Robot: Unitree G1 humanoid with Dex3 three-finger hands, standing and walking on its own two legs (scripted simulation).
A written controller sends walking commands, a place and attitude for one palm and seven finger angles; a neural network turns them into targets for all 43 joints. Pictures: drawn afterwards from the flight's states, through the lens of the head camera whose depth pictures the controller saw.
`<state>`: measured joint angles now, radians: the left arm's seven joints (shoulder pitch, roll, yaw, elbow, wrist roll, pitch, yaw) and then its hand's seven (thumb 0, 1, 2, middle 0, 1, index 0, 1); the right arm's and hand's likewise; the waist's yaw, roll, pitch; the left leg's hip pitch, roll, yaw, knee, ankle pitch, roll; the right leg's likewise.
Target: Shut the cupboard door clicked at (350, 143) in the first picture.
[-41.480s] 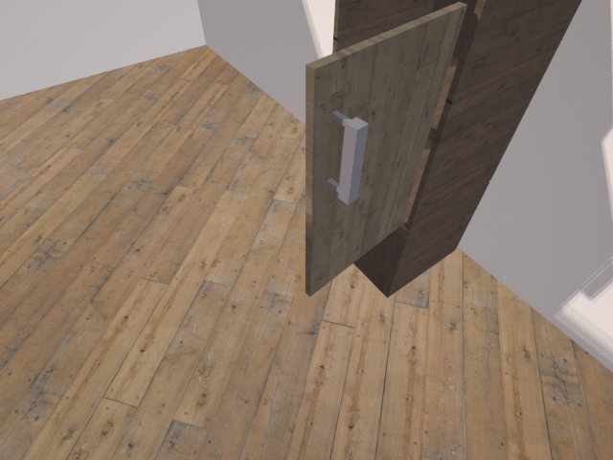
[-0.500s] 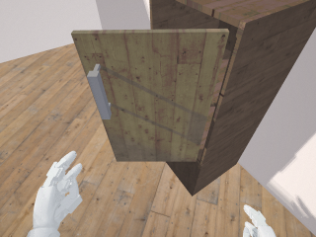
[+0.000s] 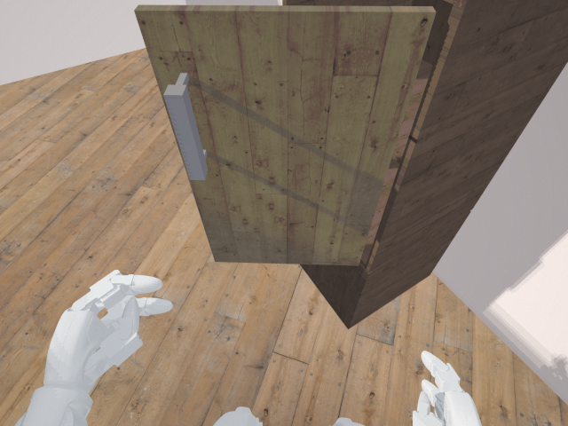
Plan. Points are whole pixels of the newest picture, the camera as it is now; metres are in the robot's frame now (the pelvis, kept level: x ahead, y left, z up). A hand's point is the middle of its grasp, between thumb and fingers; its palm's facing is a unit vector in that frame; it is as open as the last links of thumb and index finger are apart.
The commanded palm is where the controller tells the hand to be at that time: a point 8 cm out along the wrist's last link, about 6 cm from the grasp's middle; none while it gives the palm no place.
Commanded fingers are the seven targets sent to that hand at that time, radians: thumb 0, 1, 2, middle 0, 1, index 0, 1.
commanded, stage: raise the hand and make a fist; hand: left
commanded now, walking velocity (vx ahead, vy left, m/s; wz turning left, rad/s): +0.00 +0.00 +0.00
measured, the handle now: (191, 128) +0.50 +0.17 +0.15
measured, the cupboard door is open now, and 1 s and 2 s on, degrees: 56 56 56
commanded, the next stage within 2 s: bring the fist close to the handle in 1.18 s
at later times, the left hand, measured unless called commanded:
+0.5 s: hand (98, 302) +0.23 +0.22 +0.12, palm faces +0.05 -1.00 -0.03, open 3.1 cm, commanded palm +0.20 +0.27 +0.13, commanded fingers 0.00 0.90 0.90 -1.30 -1.50 -1.30 -1.50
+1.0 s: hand (102, 272) +0.25 +0.21 +0.15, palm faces +0.05 -1.00 -0.03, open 3.1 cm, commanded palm +0.22 +0.26 +0.16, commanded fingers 0.00 0.90 0.90 -1.30 -1.50 -1.30 -1.50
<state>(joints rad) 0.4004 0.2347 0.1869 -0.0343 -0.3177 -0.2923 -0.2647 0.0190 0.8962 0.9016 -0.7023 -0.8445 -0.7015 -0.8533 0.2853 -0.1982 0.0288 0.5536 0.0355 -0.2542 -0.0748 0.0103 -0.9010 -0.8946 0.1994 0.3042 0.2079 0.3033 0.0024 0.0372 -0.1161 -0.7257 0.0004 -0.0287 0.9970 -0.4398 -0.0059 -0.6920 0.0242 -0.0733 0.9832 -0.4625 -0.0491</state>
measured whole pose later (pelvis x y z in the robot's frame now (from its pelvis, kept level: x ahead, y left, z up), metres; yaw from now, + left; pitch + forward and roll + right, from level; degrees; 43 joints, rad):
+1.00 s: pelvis +0.02 +0.02 +0.04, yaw +0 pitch +1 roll -1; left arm 0.29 0.24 0.19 -0.15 -0.29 -0.06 -0.20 0.02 0.90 0.90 -1.30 -1.49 -1.30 -1.50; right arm 0.27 -0.25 0.05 0.60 0.05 -0.27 -0.07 0.01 -0.90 -0.89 0.20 0.30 0.21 0.30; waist 0.02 0.05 -0.07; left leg -0.37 -0.02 -0.01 0.69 -0.34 0.03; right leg -0.34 0.01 -0.05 0.67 -0.35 -0.02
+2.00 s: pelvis +0.03 +0.01 +0.04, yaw -1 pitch +3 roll +0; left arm -0.12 0.20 0.12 0.19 -0.21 -0.07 -0.07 0.02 0.90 0.90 -1.30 -1.50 -1.30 -1.50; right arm 0.24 -0.25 0.04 0.64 0.04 -0.20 -0.05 0.01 -0.90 -0.89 0.20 0.30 0.21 0.30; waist 0.00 0.04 -0.05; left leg -0.37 -0.02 0.00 0.67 -0.35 0.01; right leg -0.36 0.01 -0.03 0.67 -0.37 -0.03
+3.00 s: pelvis +0.02 +0.01 +0.04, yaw -1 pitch +4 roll +0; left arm -0.46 0.22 0.14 0.60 -0.18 -0.16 -0.07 0.02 0.90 0.90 -1.30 -1.50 -1.30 -1.50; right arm 0.24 -0.24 0.04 0.64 0.05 -0.09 -0.04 0.01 -0.90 -0.89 0.20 0.30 0.21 0.30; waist -0.03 0.03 -0.05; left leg -0.41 -0.01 0.01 0.67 -0.33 0.02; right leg -0.39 0.02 -0.03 0.66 -0.34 -0.03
